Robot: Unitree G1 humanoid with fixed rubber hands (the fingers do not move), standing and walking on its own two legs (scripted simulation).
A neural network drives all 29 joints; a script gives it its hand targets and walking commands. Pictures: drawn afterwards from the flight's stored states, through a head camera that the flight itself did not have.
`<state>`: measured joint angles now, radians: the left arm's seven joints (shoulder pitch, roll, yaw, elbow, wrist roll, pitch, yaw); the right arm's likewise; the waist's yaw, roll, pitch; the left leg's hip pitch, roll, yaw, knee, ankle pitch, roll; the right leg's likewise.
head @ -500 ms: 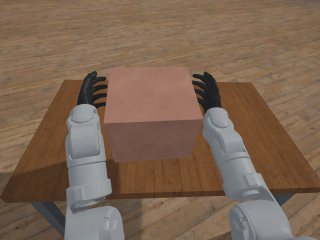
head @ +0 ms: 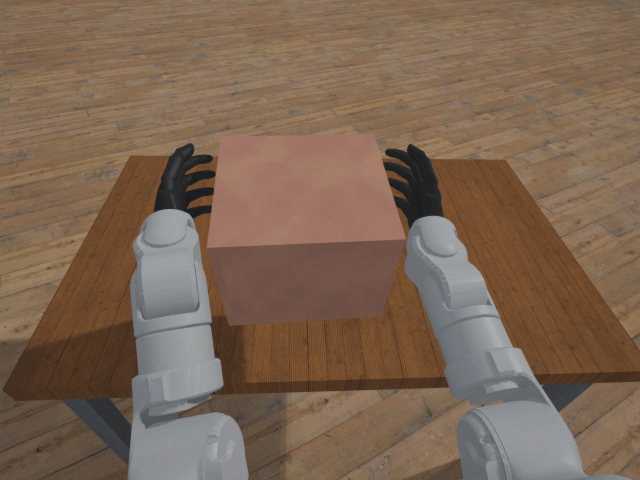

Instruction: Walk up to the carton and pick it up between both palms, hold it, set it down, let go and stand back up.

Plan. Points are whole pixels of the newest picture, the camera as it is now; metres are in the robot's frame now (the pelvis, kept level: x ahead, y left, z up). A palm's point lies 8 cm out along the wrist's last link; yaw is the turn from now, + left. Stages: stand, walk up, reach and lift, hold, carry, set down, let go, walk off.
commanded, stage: hold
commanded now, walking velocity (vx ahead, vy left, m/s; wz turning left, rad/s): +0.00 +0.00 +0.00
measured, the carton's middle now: (302, 228) +0.38 +0.01 +0.13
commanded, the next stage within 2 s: none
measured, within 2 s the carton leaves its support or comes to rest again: neither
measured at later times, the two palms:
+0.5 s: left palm (173, 213) +0.36 +0.15 +0.18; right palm (419, 209) +0.36 -0.13 +0.17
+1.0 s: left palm (174, 210) +0.37 +0.15 +0.18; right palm (420, 209) +0.36 -0.14 +0.17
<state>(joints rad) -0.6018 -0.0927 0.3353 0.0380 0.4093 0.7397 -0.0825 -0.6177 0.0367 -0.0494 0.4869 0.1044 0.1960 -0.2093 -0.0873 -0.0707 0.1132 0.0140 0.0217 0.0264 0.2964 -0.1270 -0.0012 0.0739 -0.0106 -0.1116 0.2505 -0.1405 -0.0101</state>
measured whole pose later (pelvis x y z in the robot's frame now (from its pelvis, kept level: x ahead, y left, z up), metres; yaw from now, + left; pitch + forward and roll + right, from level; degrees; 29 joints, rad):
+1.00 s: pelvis +0.00 +0.00 +0.00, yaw +0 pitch -10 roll +0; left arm -0.63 -0.09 0.35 0.08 0.42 0.73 -0.08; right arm -0.64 0.05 -0.09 0.53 0.07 0.18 -0.19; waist -0.09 -0.08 0.11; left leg 0.01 0.02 0.02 0.29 -0.12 0.00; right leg 0.07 -0.01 -0.11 0.25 -0.14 -0.01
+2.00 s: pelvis +0.01 +0.00 +0.00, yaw +1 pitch -11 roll -1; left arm -0.60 -0.08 0.35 0.05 0.41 0.73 -0.11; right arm -0.64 0.03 -0.01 0.50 0.13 0.20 -0.23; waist -0.10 -0.08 0.10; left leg 0.05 0.02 0.02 0.30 -0.14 0.00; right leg 0.12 -0.01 -0.12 0.23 -0.15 -0.01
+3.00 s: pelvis +0.00 +0.01 +0.00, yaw +0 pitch -11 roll -1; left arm -0.58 -0.10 0.31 0.02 0.43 0.74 -0.08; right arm -0.59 0.03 -0.04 0.48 0.11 0.17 -0.21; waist -0.09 -0.08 0.12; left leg 0.03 0.02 0.04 0.30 -0.13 0.01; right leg 0.09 -0.01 -0.10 0.25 -0.14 0.00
